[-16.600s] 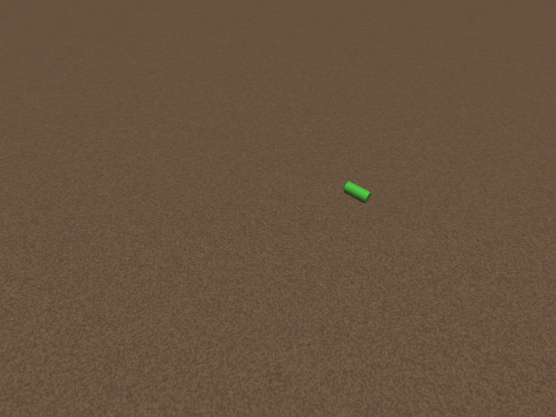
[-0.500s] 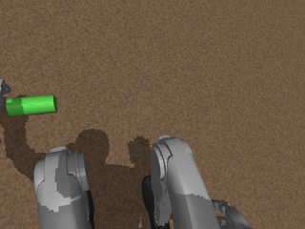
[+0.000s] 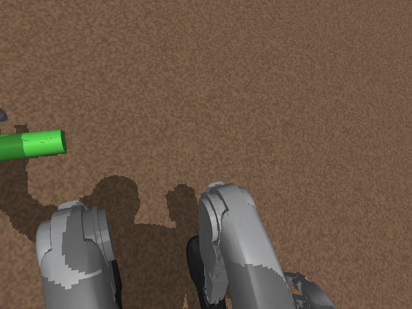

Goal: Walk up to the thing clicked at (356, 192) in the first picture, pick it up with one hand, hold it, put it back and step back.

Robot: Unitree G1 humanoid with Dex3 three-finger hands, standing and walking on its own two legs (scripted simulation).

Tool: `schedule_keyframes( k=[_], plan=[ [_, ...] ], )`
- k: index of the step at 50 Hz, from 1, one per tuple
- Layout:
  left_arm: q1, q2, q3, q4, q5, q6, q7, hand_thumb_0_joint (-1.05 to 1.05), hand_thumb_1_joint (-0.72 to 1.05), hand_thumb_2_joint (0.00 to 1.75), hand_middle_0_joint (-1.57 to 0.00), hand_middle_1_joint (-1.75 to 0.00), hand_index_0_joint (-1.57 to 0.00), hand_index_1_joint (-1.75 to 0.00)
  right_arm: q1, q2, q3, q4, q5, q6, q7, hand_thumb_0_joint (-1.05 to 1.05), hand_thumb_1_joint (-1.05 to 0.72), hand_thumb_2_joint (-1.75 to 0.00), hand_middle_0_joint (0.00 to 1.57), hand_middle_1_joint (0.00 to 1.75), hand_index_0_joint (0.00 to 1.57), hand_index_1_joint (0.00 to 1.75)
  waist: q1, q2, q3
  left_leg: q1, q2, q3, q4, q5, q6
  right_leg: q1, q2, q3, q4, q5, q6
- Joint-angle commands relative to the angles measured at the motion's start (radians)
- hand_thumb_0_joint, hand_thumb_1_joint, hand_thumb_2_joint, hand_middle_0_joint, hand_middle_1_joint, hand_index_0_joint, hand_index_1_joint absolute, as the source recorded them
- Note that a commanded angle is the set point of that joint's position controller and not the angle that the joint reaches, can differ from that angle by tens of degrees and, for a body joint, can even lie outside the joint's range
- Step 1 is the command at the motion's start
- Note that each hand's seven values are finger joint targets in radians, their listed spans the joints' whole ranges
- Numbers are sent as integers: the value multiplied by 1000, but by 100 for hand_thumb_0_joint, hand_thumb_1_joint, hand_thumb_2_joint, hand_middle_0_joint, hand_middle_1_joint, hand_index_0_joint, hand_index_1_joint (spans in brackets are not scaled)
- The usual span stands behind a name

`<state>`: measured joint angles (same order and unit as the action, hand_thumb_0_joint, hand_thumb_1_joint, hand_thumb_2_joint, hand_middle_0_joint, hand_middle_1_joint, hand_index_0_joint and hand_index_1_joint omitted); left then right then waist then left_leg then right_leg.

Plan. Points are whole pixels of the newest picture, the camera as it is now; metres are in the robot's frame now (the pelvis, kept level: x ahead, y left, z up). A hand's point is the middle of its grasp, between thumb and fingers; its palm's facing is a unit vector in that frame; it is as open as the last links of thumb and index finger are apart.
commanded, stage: rise first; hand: left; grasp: from above
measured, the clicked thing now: (32, 144) +0.47 +0.31 -0.29
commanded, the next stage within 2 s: approach in 0.98 s
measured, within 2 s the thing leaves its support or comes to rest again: neither
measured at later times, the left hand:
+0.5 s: hand out of the picture +0.43 +0.35 -0.17, palm faces -0.45 -0.07 -0.89, open 14.0 cm
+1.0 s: hand out of the picture +0.43 +0.36 -0.16, palm faces -0.44 -0.06 -0.89, open 14.0 cm
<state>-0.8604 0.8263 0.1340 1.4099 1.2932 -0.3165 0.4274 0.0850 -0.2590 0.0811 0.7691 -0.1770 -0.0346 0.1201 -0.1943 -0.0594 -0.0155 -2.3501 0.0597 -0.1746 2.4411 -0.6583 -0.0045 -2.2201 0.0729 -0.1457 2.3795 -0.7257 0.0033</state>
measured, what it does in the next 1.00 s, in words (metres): stands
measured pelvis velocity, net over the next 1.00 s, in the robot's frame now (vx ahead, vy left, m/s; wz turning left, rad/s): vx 0.00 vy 0.00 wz -0.01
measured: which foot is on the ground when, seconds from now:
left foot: down 0.00-1.00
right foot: down 0.00-1.00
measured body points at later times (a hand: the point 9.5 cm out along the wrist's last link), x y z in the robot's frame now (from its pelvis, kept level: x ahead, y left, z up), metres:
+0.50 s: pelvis +0.00 +0.00 +0.00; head +0.24 +0.10 +0.37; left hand +0.45 +0.36 -0.12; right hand +0.08 -0.26 -0.10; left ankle +0.08 +0.13 -0.29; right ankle +0.09 -0.11 -0.29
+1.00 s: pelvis +0.00 +0.00 +0.00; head +0.23 +0.10 +0.38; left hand +0.44 +0.36 -0.11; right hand +0.08 -0.26 -0.10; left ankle +0.08 +0.13 -0.29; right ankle +0.09 -0.11 -0.29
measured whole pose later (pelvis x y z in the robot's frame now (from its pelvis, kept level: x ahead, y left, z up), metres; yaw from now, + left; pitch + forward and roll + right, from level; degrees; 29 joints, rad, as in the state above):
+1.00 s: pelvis +0.00 +0.00 +0.00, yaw +0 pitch +31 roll -10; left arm -0.89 0.87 0.11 1.39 1.28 -0.30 0.37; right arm 0.10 -0.27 0.11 0.73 -0.17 -0.04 0.13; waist -0.21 -0.05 -0.01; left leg -2.35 0.05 -0.18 2.44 -0.65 0.00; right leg -2.21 0.07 -0.15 2.36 -0.72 0.01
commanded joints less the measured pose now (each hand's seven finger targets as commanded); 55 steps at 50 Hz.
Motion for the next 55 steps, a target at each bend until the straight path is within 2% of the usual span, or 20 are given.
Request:
schedule_keyframes(
  k=[1,11,13,14,20,22,25,26,27,28,30,33,41,43,47,48,49,53,54,55],
  plan=[
    [-288,285,38,-123,-19,4,35,0,-53,98,-7,-103,-8,-102,181,-252,-68,-13,6,-7,-12,0,-91,-90,20,30,20,30,8,325,-649,535,-18,86,-218,139,33,251,24,-36,-269,230,-34],
    [-299,282,17,-96,-21,18,17,0,-54,99,-8,-103,-8,-103,195,-253,-57,-20,10,-13,-8,0,-92,-91,20,30,20,30,-6,332,-639,539,-16,80,-220,144,32,255,25,-43,-264,240,-35],
    [-317,317,43,-129,-21,15,20,0,-55,99,-8,-103,-8,-102,199,-258,-52,-23,7,-13,-8,0,-91,-90,20,30,20,30,-1,351,-663,547,-16,83,-213,167,32,279,24,-41,-263,260,-32],
    [-283,303,29,-87,-16,22,16,0,-55,99,-8,-103,-8,-103,199,-256,-51,-22,9,-14,-6,0,-92,-90,20,30,20,30,-1,340,-639,543,-16,82,-214,163,32,264,25,-40,-261,255,-34],
    [-309,319,37,-126,-20,12,4,0,-55,100,-8,-102,-8,-102,193,-261,-48,-32,9,-10,-6,0,-91,-90,20,30,20,30,-5,372,-648,560,-14,71,-231,142,28,248,25,-53,-257,233,-37],
    [-300,329,43,-133,-22,12,-2,0,-56,101,-8,-102,-8,-102,191,-262,-49,-35,12,-8,-5,0,-91,-90,20,30,20,30,6,397,-655,570,-16,73,-235,140,25,247,24,-51,-253,229,-39],
    [-306,310,26,-155,-20,9,-5,0,-56,100,-8,-102,-8,-102,197,-259,-46,-30,10,-3,-4,0,-91,-90,20,30,20,30,-2,388,-687,577,-16,78,-223,178,28,273,27,-49,-258,265,-35],
    [-290,284,12,-121,-29,13,-8,0,-55,100,-8,-102,-8,-102,204,-260,-49,-31,11,-6,-2,0,-91,-90,20,30,20,30,-19,360,-649,565,-15,74,-215,179,32,258,26,-50,-259,267,-32],
    [-316,290,11,-146,-29,10,-12,0,-54,99,-7,-103,-8,-102,210,-259,-47,-31,10,-7,-1,0,-91,-90,20,30,20,30,-22,362,-644,554,-16,73,-224,169,31,260,26,-50,-262,262,-33],
    [-288,286,12,-136,-33,13,-15,0,-56,101,-8,-101,-8,-102,208,-259,-48,-28,12,-6,-2,0,-91,-90,20,30,20,30,-8,357,-640,561,-15,74,-224,174,32,261,26,-48,-267,264,-32],
    [-287,304,24,-144,-40,11,-17,0,-53,99,-10,-98,-10,-99,210,-264,-47,-38,13,-5,-3,0,-91,-90,20,30,20,30,-4,344,-640,548,-15,78,-220,175,34,278,25,-46,-278,266,-27],
    [-296,309,18,-130,-32,7,-23,0,-54,100,-9,-101,-9,-101,201,-262,-42,-35,13,-3,-2,0,-91,-90,20,30,20,30,-9,352,-617,533,-16,75,-228,146,31,265,27,-48,-273,239,-32],
    [-314,333,38,-170,-25,2,-16,0,-55,100,-10,-98,-9,-99,205,-261,-44,-38,16,-3,-2,0,-91,-90,20,30,20,30,0,364,-674,562,-17,79,-227,170,31,289,27,-42,-275,261,-31],
    [-307,338,44,-149,-32,6,-13,0,-55,100,-9,-100,-9,-100,196,-261,-42,-46,16,-4,-3,0,-91,-90,20,30,20,30,1,354,-639,536,-16,78,-229,136,32,268,25,-45,-280,228,-33],
    [-315,313,24,-155,-25,9,-20,0,-54,100,-10,-98,-9,-98,196,-263,-44,-43,18,-5,-6,0,-91,-90,20,30,20,30,-5,386,-636,566,-17,74,-245,131,27,245,22,-49,-270,220,-37],
    [-309,293,2,-139,-22,12,-26,0,-54,100,-10,-98,-9,-99,194,-258,-44,-43,18,-6,-4,0,-91,-90,20,30,20,30,-13,381,-622,550,-17,73,-244,119,26,238,24,-50,-272,214,-38],
    [-314,303,12,-157,-27,11,-27,0,-55,101,-10,-97,-9,-98,198,-262,-44,-43,16,-5,-4,0,-91,-90,20,30,20,30,-13,368,-631,557,-17,73,-242,133,29,250,24,-50,-279,225,-34],
    [-315,280,-10,-143,-36,6,-37,0,-54,100,-10,-98,-10,-99,201,-263,-45,-44,20,-5,-2,0,-91,-90,20,30,20,30,-21,354,-628,547,-18,65,-247,123,27,241,23,-56,-272,220,-35],
    [-292,288,-12,-113,-28,9,-40,0,-61,107,-10,-95,-6,-99,205,-262,-42,-41,22,-5,-1,0,-91,-90,20,30,20,30,-24,337,-606,535,-19,70,-239,132,31,251,25,-52,-279,229,-33],
    [-301,285,-12,-112,-35,5,-39,0,-54,99,-7,-103,-8,-103,207,-261,-36,-43,18,-3,-2,0,-90,-90,20,30,20,30,-28,317,-614,518,-20,73,-229,136,34,269,27,-49,-283,237,-29]
  ],
)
